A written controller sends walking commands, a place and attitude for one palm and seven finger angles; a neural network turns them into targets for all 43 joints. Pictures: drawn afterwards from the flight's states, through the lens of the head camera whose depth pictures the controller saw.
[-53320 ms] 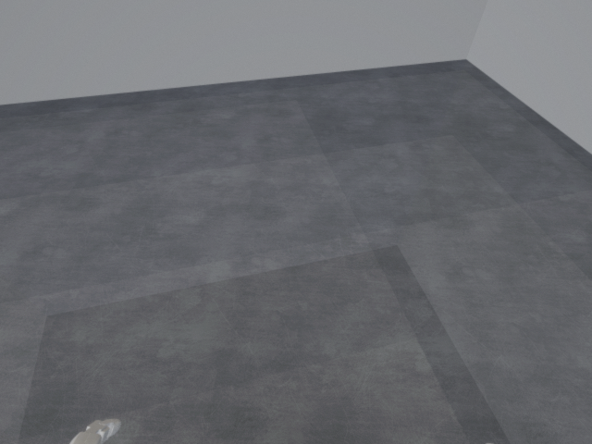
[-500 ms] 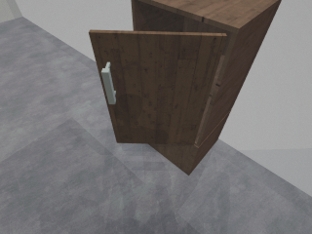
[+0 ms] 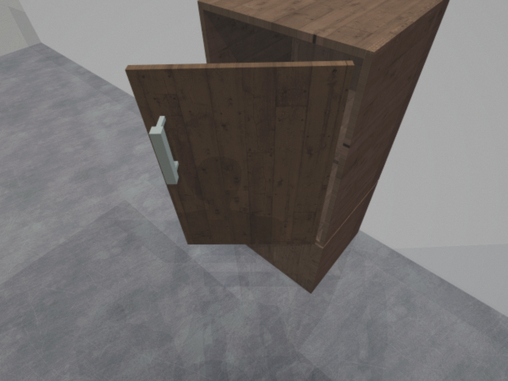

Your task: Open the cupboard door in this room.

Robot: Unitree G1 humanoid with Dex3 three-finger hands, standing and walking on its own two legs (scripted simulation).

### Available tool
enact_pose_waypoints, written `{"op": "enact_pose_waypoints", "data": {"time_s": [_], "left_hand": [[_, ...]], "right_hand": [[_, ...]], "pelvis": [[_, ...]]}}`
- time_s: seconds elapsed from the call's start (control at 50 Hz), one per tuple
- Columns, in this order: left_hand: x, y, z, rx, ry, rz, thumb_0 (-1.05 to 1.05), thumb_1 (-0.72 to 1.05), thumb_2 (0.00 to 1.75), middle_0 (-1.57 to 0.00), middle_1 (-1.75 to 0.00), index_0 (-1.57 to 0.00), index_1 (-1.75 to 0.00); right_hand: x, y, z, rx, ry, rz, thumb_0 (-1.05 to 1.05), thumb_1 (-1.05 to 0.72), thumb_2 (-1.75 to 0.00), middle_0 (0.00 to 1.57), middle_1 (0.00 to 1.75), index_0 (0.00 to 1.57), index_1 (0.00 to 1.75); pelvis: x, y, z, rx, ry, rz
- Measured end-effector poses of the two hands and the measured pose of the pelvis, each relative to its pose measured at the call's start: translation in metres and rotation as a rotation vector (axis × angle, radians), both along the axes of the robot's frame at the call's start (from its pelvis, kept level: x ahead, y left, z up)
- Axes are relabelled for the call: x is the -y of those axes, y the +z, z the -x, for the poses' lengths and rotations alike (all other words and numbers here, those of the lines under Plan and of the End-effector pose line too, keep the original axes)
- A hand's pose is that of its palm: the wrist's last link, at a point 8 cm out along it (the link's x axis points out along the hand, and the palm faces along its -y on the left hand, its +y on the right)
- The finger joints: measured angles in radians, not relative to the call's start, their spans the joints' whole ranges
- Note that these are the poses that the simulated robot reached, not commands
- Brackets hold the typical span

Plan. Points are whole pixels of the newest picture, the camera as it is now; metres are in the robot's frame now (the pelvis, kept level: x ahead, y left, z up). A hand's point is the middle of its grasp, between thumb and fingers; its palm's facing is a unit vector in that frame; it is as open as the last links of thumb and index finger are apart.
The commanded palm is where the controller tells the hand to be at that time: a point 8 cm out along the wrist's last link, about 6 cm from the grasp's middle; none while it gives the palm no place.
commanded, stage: raise the hand with hooked fingers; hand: left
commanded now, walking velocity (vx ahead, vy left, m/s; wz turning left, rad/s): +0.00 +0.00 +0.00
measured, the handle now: (167, 150) +0.55 +0.22 +0.05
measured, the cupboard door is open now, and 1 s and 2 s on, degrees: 40 40 40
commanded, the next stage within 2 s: none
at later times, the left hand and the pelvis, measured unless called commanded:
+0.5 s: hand out of the picture +0.13 +0.20 -0.06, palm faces +0.14 -0.99 -0.01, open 8.9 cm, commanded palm +0.13 +0.25 -0.03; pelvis -0.03 -0.03 -0.07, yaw +4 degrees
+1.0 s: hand (95, 329) +0.19 +0.25 +0.01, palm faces +0.09 -0.99 -0.08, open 12.0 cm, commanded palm +0.16 +0.30 +0.01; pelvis -0.03 +0.00 -0.05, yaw +3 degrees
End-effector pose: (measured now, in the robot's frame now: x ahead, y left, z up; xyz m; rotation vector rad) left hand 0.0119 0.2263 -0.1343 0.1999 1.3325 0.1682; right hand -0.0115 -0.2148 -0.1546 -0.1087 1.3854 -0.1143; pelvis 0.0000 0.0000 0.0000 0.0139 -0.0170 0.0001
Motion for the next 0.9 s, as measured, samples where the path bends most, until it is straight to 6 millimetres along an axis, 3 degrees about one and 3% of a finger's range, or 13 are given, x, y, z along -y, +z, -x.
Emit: {"op": "enact_pose_waypoints", "data": {"time_s": [0.06,0.1,0.2,0.26,0.3,0.34,0.42,0.48,0.56,0.64,0.7,0.78,0.9], "left_hand": [[0.002,0.003,-0.008,0.046,0.051,0.006,0.02,0.93,0.9,-0.2,-0.3,-0.2,-0.3],[-0.002,0.03,-0.046,0.309,0.086,-0.012,0.02,0.92,0.9,-0.2,-0.31,-0.2,-0.3],[-0.003,0.118,-0.142,0.906,0.061,-0.024,0.02,0.87,0.88,-0.2,-0.34,-0.2,-0.33],[-0.002,0.148,-0.172,1.186,-0.012,0.018,0.02,0.81,0.86,-0.2,-0.37,-0.21,-0.36],[0.0,0.149,-0.174,1.306,-0.072,0.065,0.01,0.77,0.84,-0.21,-0.39,-0.21,-0.39],[0.001,0.137,-0.163,1.346,-0.136,0.107,0.01,0.73,0.82,-0.21,-0.42,-0.21,-0.41],[-0.005,0.094,-0.123,1.226,-0.138,0.165,0.01,0.64,0.79,-0.22,-0.48,-0.22,-0.47],[-0.017,0.079,-0.096,1.175,-0.051,0.139,0.01,0.56,0.76,-0.22,-0.52,-0.23,-0.51],[-0.03,0.097,-0.092,1.292,-0.037,0.049,0.02,0.47,0.72,-0.23,-0.58,-0.23,-0.57],[-0.031,0.123,-0.123,1.403,-0.17,0.064,0.02,0.37,0.68,-0.23,-0.64,-0.23,-0.63],[-0.031,0.129,-0.151,1.352,-0.261,0.134,0.01,0.3,0.65,-0.24,-0.68,-0.24,-0.68],[-0.039,0.127,-0.167,1.219,-0.233,0.198,0.01,0.21,0.61,-0.25,-0.74,-0.25,-0.74],[-0.065,0.142,-0.158,1.254,-0.119,0.099,0.01,0.07,0.55,-0.26,-0.83,-0.26,-0.83]], "right_hand": [[0.006,0.003,-0.002,0.011,-0.008,0.009,0.0,-0.91,-0.9,0.2,0.29,0.2,0.3],[0.015,0.011,-0.018,0.135,0.009,0.048,0.01,-0.91,-0.9,0.2,0.3,0.2,0.3],[0.041,0.029,-0.086,0.467,0.051,0.107,0.01,-0.91,-0.9,0.2,0.3,0.2,0.3],[0.055,0.048,-0.132,0.658,0.08,0.136,0.01,-0.91,-0.9,0.2,0.3,0.2,0.3],[0.062,0.061,-0.159,0.764,0.111,0.154,0.01,-0.91,-0.9,0.2,0.3,0.2,0.3],[0.068,0.073,-0.183,0.85,0.153,0.169,0.01,-0.91,-0.9,0.2,0.29,0.2,0.3],[0.07,0.083,-0.217,0.951,0.227,0.194,0.01,-0.91,-0.9,0.19,0.29,0.2,0.3],[0.061,0.079,-0.23,0.969,0.272,0.195,0.01,-0.91,-0.9,0.19,0.29,0.19,0.3],[0.038,0.057,-0.228,0.919,0.321,0.155,0.01,-0.91,-0.9,0.19,0.29,0.19,0.3],[0.014,0.027,-0.205,0.828,0.316,0.083,0.01,-0.91,-0.9,0.2,0.3,0.2,0.3],[0.002,0.012,-0.178,0.755,0.255,0.038,0.01,-0.91,-0.9,0.2,0.3,0.2,0.3],[-0.002,0.009,-0.142,0.678,0.159,0.022,0.01,-0.9,-0.9,0.2,0.3,0.2,0.3],[0.013,0.018,-0.114,0.625,0.139,0.084,0.01,-0.9,-0.9,0.2,0.3,0.2,0.3]], "pelvis": [[0.004,-0.001,0.0,-0.01,0.004,0.005],[0.007,-0.002,0.001,-0.015,0.008,0.0],[0.01,-0.008,0.007,-0.046,0.049,0.004],[0.016,-0.018,0.013,-0.103,0.04,-0.004],[0.021,-0.028,0.017,-0.138,0.032,-0.009],[0.025,-0.038,0.02,-0.163,0.03,-0.01],[0.029,-0.057,0.024,-0.202,0.041,-0.005],[0.029,-0.066,0.026,-0.214,0.059,0.012],[0.028,-0.074,0.029,-0.216,0.08,0.042],[0.024,-0.077,0.034,-0.213,0.09,0.063],[0.02,-0.074,0.037,-0.213,0.082,0.063],[0.012,-0.063,0.035,-0.213,0.059,0.048],[0.003,-0.053,0.031,-0.206,0.047,0.041]]}}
